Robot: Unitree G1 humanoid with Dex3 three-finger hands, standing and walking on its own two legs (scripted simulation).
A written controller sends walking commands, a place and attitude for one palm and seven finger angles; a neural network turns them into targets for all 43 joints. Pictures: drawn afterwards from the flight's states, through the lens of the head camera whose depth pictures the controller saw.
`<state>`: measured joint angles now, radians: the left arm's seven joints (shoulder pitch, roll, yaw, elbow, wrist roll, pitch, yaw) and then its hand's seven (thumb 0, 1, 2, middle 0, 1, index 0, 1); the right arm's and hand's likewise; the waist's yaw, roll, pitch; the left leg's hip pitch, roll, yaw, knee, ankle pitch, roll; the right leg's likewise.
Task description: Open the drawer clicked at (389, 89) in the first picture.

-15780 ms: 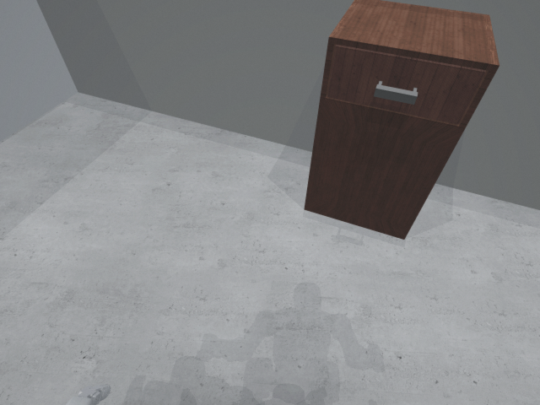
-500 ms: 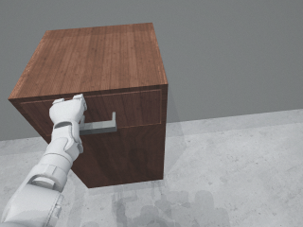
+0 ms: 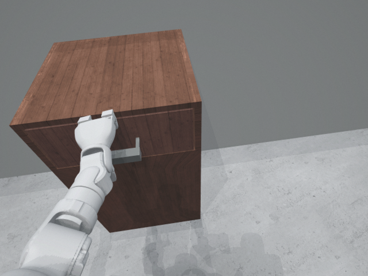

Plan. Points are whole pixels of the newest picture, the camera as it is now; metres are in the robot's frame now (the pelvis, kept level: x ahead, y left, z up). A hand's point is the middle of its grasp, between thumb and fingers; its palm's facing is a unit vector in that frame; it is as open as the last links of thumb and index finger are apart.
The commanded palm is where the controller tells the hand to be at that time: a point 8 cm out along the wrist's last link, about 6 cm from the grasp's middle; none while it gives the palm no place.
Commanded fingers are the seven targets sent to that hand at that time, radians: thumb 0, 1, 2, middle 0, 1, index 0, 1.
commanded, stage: move the hooked fingers above the handle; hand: left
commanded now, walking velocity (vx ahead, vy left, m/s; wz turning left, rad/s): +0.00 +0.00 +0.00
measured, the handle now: (118, 150) +0.46 +0.20 -0.02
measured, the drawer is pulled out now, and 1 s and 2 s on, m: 0.00 0.00 0.00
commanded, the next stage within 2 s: lower the fingers behind the handle in 1.38 s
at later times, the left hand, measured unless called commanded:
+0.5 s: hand (94, 144) +0.42 +0.23 +0.06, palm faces +0.10 +0.03 -0.99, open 13.6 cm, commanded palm +0.38 +0.21 +0.09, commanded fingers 0.00 -0.50 0.30 -0.30 -1.20 -0.30 -1.20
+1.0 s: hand (81, 156) +0.40 +0.26 +0.04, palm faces -0.01 +0.01 -1.00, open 13.8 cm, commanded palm +0.39 +0.20 +0.09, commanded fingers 0.00 -0.50 0.30 -0.30 -1.20 -0.30 -1.20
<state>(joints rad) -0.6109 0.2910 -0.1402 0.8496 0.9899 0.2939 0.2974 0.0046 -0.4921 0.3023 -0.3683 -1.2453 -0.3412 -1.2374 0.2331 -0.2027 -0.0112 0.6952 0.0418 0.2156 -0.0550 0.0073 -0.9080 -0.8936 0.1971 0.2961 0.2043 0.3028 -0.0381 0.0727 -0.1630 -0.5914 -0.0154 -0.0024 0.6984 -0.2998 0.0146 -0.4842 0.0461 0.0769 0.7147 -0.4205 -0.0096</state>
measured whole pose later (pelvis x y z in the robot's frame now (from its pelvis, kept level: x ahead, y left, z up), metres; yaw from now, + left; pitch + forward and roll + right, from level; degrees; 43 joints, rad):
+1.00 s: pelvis -0.01 +0.00 -0.01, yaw +2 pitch +12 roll -1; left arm -0.62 0.37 -0.18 0.84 0.97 0.30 0.31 0.00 -0.49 0.30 -0.32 -1.20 -0.32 -1.20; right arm 0.26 -0.24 -0.07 0.71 0.04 0.16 -0.04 0.01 -0.91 -0.89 0.20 0.30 0.20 0.30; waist -0.01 0.07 -0.15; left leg -0.67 -0.03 -0.05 0.76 -0.31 0.01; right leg -0.53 0.04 0.03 0.75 -0.43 -0.01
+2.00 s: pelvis -0.01 +0.00 -0.02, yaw +2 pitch +15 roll -1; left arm -0.59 0.34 -0.14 0.88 1.01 0.32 0.39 0.00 -0.49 0.30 -0.32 -1.20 -0.32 -1.20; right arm 0.25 -0.20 -0.05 0.70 0.02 0.19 -0.02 0.01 -0.91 -0.89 0.20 0.30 0.20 0.30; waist -0.02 0.09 -0.16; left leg -0.76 -0.02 -0.04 0.84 -0.34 0.01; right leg -0.63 0.05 0.03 0.83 -0.47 -0.01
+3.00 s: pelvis -0.02 +0.01 -0.04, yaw +1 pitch +20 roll -3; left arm -0.65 0.33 -0.12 0.96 1.08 0.12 0.48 0.00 -0.49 0.30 -0.33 -1.22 -0.32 -1.20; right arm 0.32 -0.22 -0.08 0.74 -0.01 0.10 -0.01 0.01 -0.91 -0.89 0.20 0.30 0.20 0.30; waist -0.05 0.06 -0.20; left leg -0.97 -0.01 -0.05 1.01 -0.39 0.02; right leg -0.82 0.07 0.02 0.97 -0.51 0.00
